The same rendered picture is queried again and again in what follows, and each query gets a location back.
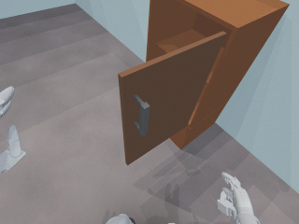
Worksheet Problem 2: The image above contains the left robot shin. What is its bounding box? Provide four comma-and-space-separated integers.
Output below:
119, 214, 131, 221

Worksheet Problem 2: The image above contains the robot right forearm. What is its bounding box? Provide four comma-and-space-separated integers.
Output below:
235, 213, 261, 224

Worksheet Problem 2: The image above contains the right robot hand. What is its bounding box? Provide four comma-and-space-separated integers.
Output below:
217, 172, 254, 219

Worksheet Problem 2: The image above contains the cupboard door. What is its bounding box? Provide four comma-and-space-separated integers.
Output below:
118, 31, 227, 165

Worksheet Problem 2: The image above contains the handle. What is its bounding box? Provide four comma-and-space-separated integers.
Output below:
134, 95, 150, 137

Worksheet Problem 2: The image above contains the left robot hand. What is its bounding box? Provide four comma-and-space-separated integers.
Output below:
0, 86, 26, 174

